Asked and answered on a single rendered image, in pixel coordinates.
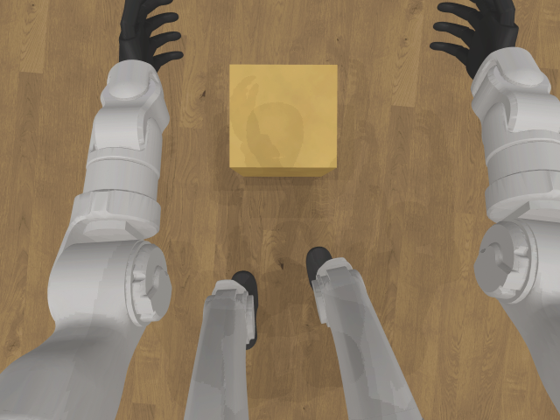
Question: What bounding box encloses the robot left upper arm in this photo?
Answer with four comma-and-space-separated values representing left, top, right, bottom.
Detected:
0, 240, 172, 420

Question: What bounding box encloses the right robot thigh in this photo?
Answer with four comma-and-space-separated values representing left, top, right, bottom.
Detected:
311, 266, 424, 420

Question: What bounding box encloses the robot right upper arm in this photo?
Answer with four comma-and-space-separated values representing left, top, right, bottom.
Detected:
473, 218, 560, 414

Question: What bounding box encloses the right robot shin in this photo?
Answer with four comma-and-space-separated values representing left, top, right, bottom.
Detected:
317, 257, 366, 289

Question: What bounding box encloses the left robot forearm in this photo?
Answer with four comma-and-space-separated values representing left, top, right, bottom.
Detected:
47, 59, 170, 319

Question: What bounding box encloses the right robot forearm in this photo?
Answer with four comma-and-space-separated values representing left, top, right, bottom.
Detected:
471, 47, 560, 223

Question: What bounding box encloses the robot left hand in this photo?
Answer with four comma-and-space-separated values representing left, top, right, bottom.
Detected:
119, 0, 184, 72

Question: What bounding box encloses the carton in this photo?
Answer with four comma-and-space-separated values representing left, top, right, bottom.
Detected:
229, 65, 338, 177

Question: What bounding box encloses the robot right hand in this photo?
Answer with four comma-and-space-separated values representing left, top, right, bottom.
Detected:
430, 0, 519, 79

